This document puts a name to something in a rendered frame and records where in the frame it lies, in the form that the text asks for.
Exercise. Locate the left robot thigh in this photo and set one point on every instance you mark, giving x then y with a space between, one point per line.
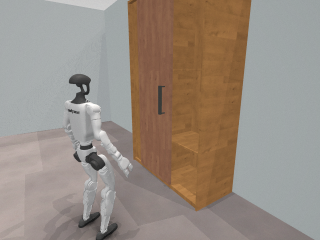
91 183

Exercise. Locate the handle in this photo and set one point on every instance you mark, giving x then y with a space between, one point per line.
160 100

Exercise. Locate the right robot hand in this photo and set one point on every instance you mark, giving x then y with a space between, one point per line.
123 164

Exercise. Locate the left robot forearm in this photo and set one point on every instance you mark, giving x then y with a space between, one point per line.
71 136

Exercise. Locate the robot torso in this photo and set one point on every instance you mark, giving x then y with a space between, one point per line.
82 130

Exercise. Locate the left robot hand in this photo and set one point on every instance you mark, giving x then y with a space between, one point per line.
75 146

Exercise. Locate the robot right upper arm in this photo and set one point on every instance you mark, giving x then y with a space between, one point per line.
94 111

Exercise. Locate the wardrobe door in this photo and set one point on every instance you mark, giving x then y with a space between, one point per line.
136 77
155 28

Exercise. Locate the right robot forearm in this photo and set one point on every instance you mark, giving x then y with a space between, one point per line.
109 147

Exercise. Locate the robot left upper arm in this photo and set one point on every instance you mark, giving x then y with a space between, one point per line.
66 120

